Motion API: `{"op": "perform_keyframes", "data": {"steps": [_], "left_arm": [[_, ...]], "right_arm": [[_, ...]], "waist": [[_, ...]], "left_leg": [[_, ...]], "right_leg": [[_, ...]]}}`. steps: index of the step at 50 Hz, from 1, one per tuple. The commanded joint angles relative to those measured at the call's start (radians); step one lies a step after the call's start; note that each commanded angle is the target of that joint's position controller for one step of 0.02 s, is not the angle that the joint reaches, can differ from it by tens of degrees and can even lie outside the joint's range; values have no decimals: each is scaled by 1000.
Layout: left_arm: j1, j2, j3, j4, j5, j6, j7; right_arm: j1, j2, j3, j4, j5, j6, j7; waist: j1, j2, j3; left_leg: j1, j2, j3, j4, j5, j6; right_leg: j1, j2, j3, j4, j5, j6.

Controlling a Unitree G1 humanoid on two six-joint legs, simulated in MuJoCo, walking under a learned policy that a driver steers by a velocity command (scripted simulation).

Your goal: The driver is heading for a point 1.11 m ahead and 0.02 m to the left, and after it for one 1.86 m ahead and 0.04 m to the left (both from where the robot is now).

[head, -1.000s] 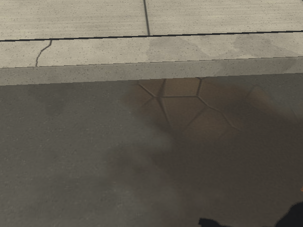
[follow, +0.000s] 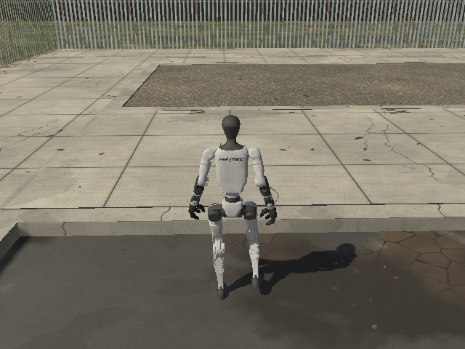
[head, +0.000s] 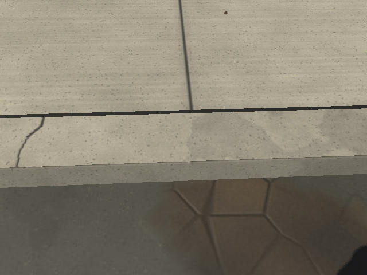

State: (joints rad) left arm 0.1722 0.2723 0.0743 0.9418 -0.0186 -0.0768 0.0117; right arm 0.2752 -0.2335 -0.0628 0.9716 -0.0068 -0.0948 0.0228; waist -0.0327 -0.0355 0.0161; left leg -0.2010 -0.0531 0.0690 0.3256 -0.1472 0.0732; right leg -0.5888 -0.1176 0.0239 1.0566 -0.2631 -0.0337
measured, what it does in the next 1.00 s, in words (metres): walks ahead: right foot, then left foot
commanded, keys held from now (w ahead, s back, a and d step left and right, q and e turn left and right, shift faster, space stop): w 1.00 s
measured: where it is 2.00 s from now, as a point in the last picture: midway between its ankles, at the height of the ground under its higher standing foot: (211, 118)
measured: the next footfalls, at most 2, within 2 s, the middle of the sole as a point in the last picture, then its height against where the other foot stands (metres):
right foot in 0.30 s outside the picture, level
left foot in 0.84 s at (168, 244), level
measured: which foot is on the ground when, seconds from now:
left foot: down 0.00-0.32, up 0.34-0.82, down 0.84-1.00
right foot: up 0.00-0.28, down 0.30-0.86, up 0.88-1.00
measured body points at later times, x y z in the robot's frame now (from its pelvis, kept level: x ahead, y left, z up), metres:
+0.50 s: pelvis +0.28 -0.07 +0.00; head +0.31 -0.09 +0.45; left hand +0.33 +0.20 -0.13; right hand +0.33 -0.33 -0.15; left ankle +0.24 +0.07 -0.67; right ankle +0.31 -0.15 -0.75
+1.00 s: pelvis +0.54 -0.02 +0.00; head +0.56 +0.00 +0.45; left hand +0.58 +0.23 -0.16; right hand +0.61 -0.28 -0.13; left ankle +0.57 +0.05 -0.75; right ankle +0.48 -0.16 -0.67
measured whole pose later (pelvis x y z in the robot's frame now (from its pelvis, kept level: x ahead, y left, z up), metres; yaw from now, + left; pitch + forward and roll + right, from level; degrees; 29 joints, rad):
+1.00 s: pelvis +0.54 -0.02 +0.00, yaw +0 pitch +0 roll -1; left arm 0.25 0.24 0.04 1.01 0.03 -0.06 -0.01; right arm 0.22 -0.23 -0.04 0.97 -0.02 -0.08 0.01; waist 0.01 -0.03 0.05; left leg -0.22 -0.04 0.11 0.38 -0.15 0.09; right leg -0.39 -0.04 0.00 1.06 -0.31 -0.06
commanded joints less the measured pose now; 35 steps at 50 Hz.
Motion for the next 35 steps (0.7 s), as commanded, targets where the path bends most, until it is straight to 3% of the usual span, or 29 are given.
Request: {"op": "perform_keyframes", "data": {"steps": [1, 5, 9, 10, 12, 14, 15, 16, 17, 18, 19, 20, 22, 24, 27, 31, 35], "left_arm": [[-1, 48, 13, -48, 12, 6, 3], [-129, 27, 4, -81, 9, -1, -11], [-246, 26, -8, -119, 0, -7, -29], [-233, 10, -24, -134, 72, 17, -50], [-220, 40, -14, -147, 69, 26, -57], [-95, 80, 1, -122, 67, 15, -49], [74, 104, 13, -71, 72, 0, -38], [273, 181, 31, -29, 93, -14, -23], [321, 310, 63, -1, 85, -7, -20], [235, 239, 51, -23, 51, 5, -25], [134, 163, 29, -41, 46, 4, -26], [84, 101, 12, -44, 49, 0, -28], [65, 57, -3, -25, 39, -8, -22], [108, 61, -5, -1, 35, -22, -21], [154, 83, -4, 25, 28, -29, -18], [201, 78, -10, 52, 30, -24, -18], [257, 88, -11, 81, 35, -22, -16]], "right_arm": [[-14, -154, -28, -47, 2, -15, -18], [37, -158, -27, -29, 12, -8, -30], [111, -168, -30, 8, 21, 4, -32], [134, -123, -15, 15, -23, -3, -25], [120, -153, -23, 21, -30, -4, -24], [105, -186, -33, 25, -31, 4, -28], [113, -175, -29, 27, -33, 12, -29], [132, -124, -13, -4, -31, 15, -28], [262, -18, 8, -21, 13, 11, -17], [179, -129, -16, -4, -8, 13, -21], [94, -135, -21, -21, -4, 9, -12], [54, -113, -14, -26, -2, 5, -7], [60, -88, -8, -15, -31, 26, -1], [60, -72, -3, -11, -36, 45, 6], [-38, -69, 2, -43, -38, 56, 13], [-179, -57, 16, -88, -27, 53, 15], [-275, -56, 25, -122, -19, 47, 12]], "waist": [[32, 85, 2], [-3, 94, 30], [-43, 94, 63], [-27, 84, 66], [-10, 133, 75], [50, 141, 20], [119, 104, -68], [173, -21, -221], [108, -343, -335], [109, -148, -281], [82, -76, -150], [65, -23, -81], [21, -48, -38], [10, -41, -43], [18, -31, 9], [48, -30, 59], [78, -38, 70]], "left_leg": [[43, 288, -236, -215, 129, 169], [55, 241, -140, -223, 146, 128], [148, 272, -125, -197, 131, 123], [138, 246, -97, -212, 150, 98], [174, 269, -101, -168, 247, 75], [244, 273, -85, 1, 510, 51], [225, 228, -47, 214, 569, 31], [55, 173, -1, 522, 305, 12], [-323, -29, 16, 851, -362, -23], [-405, 20, -139, 930, -375, 2], [-434, 73, -136, 925, -273, 15], [-404, 111, -128, 871, -193, 14], [-313, 148, -116, 786, -141, -5], [-288, 148, -97, 762, -129, -22], [-372, 173, -74, 669, -54, -49], [-396, 169, -38, 454, 54, -74], [-351, 133, 0, 301, 92, -59]], "right_leg": [[-99, -45, 32, -128, 144, 24], [-68, -8, -4, -360, 341, 31], [-65, 21, -23, -483, 349, 23], [19, 29, -85, -497, 350, 19], [77, 43, -81, -514, 241, -7], [200, 87, -97, -553, 111, -40], [384, 108, -104, -611, 115, -68], [658, -76, 86, -592, 110, -108], [923, -322, 576, -738, 35, -239], [847, -268, 598, -787, -41, -213], [721, -228, 431, -785, -54, -189], [607, -186, 333, -822, 42, -173], [488, -124, 198, -867, 165, -140], [471, -113, 153, -885, 260, -155], [477, -110, 110, -940, 230, -175], [495, -77, 43, -963, 262, -165], [556, -79, 8, -931, 362, -153]]}}
Velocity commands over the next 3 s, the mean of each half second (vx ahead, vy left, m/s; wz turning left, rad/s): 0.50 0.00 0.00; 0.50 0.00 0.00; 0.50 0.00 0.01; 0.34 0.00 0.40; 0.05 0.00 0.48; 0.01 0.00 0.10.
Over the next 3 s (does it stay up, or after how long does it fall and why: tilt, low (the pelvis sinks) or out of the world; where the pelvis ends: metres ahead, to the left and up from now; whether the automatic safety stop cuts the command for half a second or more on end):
stays up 1.22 -0.22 0.13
